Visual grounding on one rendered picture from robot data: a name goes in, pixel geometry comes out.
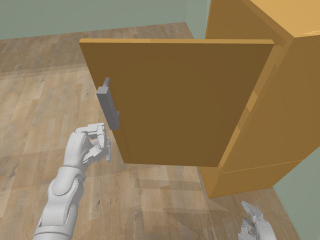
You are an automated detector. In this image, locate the left robot forearm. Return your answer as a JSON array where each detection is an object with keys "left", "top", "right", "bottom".
[{"left": 32, "top": 166, "right": 86, "bottom": 240}]

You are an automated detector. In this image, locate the cupboard door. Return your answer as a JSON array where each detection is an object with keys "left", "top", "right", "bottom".
[{"left": 78, "top": 38, "right": 274, "bottom": 167}]

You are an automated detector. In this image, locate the handle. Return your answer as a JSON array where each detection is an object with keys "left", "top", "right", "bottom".
[{"left": 96, "top": 77, "right": 120, "bottom": 130}]

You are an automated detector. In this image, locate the robot left hand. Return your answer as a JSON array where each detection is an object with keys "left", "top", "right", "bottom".
[{"left": 63, "top": 122, "right": 112, "bottom": 173}]

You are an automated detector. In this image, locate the robot right hand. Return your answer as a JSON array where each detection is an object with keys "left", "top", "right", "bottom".
[{"left": 238, "top": 200, "right": 277, "bottom": 240}]

